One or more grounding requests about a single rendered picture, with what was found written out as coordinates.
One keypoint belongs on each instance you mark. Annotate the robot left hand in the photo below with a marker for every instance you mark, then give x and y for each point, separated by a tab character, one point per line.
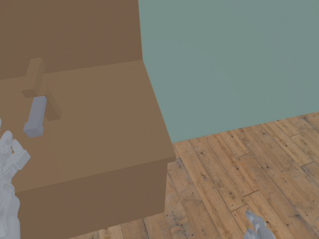
10	162

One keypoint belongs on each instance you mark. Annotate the counter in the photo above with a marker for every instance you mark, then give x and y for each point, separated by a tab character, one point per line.
102	158

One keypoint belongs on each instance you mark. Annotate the robot right hand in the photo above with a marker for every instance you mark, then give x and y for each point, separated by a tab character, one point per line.
259	225

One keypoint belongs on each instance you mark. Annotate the left robot forearm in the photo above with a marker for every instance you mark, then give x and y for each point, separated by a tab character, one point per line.
9	206

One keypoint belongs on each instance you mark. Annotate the tap lever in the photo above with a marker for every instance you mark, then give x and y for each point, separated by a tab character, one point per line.
34	125

